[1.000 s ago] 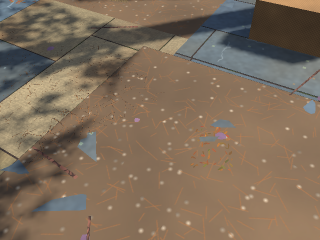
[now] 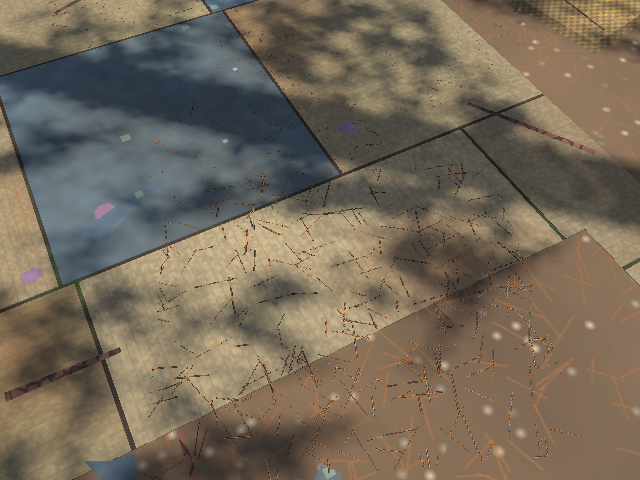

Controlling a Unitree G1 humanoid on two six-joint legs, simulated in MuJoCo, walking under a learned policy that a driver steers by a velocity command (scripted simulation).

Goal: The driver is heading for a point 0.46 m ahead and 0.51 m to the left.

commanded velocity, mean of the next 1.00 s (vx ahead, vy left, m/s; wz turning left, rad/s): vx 0.10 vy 0.00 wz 0.95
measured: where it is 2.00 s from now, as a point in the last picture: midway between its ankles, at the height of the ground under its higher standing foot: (57, 477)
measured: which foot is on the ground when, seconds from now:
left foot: up 0.00-0.20, down 0.22-0.66, up 0.68-1.00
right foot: down 0.00-0.20, up 0.22-0.66, down 0.68-1.00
